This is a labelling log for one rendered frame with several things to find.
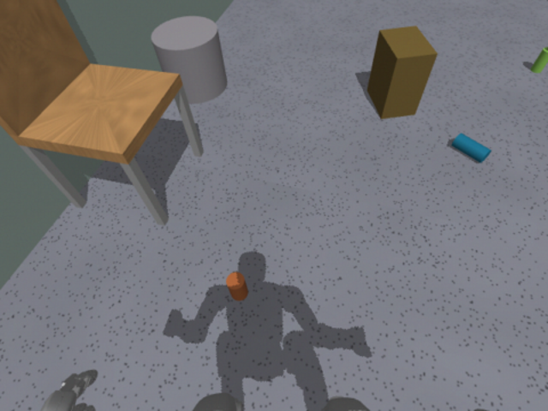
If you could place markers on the left robot hand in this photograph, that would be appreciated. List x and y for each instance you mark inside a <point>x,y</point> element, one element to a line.
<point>65,398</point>

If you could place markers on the chair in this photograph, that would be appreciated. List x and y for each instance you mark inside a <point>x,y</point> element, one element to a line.
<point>53,98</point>

